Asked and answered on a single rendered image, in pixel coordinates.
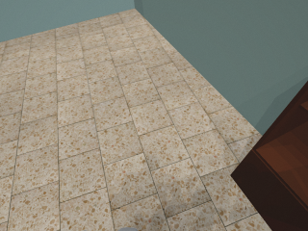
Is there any cupboard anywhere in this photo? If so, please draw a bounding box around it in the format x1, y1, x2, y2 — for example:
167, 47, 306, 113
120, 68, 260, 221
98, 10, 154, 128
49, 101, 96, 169
230, 81, 308, 231

